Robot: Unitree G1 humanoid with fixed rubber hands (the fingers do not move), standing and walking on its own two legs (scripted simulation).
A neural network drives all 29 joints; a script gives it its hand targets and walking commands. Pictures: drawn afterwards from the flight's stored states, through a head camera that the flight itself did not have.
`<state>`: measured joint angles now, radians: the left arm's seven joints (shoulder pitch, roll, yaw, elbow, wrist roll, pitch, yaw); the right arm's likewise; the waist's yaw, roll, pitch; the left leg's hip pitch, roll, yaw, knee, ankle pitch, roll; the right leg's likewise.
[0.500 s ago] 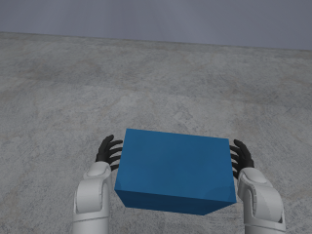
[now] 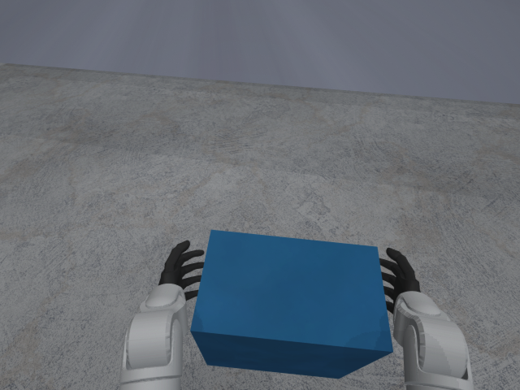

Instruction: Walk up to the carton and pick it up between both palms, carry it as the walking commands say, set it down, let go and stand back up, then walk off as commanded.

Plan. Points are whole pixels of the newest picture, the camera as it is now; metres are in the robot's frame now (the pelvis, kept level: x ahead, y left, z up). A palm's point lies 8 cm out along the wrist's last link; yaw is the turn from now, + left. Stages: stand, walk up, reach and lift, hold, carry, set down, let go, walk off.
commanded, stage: carry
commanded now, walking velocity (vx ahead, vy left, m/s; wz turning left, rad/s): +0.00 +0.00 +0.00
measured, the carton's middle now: (282, 312) +0.27 +0.00 -0.04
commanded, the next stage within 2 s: none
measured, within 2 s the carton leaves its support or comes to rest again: neither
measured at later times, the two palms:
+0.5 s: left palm (176, 288) +0.26 +0.16 +0.06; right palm (401, 289) +0.26 -0.17 +0.05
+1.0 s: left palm (175, 301) +0.26 +0.17 +0.03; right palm (387, 276) +0.28 -0.16 +0.05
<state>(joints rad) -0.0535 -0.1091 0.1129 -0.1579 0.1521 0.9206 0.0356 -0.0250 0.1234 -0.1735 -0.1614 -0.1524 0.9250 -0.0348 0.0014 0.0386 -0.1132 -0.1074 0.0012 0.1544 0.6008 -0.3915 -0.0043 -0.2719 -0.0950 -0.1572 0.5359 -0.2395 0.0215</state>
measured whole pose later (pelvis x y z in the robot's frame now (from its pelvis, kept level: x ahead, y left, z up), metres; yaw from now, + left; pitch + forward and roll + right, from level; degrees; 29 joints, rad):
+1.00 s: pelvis -0.01 -0.01 -0.01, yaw +2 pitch +4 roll -2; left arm -0.08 -0.13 0.11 -0.23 0.14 0.89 0.12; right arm -0.14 0.13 -0.16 -0.23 -0.11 0.87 -0.08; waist 0.00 -0.01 0.03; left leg -0.14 0.02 0.16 0.52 -0.45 0.04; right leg -0.36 -0.08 -0.22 0.56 -0.25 0.00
